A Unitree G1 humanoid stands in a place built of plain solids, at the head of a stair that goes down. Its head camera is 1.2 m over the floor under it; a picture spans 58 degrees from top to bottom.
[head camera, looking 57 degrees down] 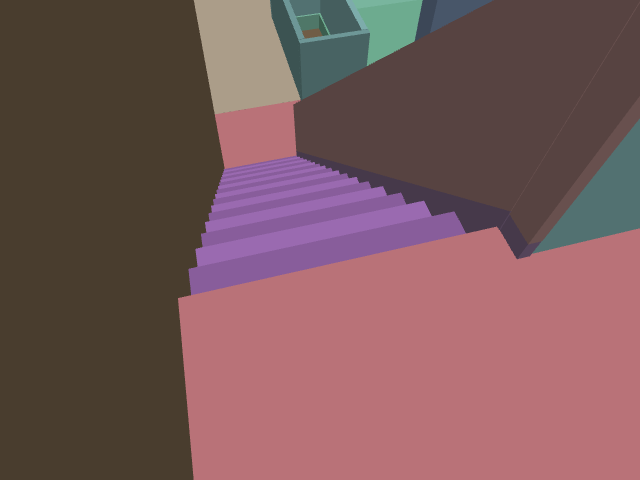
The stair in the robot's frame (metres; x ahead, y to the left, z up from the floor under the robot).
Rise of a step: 0.20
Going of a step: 0.22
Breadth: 1.07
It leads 14 degrees to the left of straight ahead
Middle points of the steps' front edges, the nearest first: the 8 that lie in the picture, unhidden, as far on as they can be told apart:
0.70 -0.08 0.00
0.92 -0.03 -0.20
1.13 0.03 -0.40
1.34 0.08 -0.60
1.55 0.14 -0.80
1.77 0.19 -1.00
1.98 0.25 -1.20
2.19 0.30 -1.40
